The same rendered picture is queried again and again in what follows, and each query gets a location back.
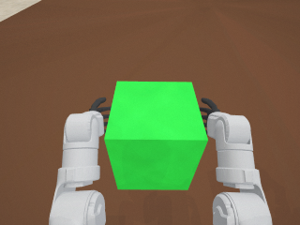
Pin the left robot forearm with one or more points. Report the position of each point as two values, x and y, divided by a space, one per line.
80 156

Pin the right robot hand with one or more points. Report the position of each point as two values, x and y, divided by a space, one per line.
212 105

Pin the right robot forearm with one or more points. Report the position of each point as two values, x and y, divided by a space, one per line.
235 160

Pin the carton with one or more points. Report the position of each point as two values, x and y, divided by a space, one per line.
155 135

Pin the left robot hand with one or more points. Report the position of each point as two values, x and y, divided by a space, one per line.
95 108

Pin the right robot upper arm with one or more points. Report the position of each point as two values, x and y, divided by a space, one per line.
240 208

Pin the left robot upper arm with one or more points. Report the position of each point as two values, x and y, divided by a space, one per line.
82 207

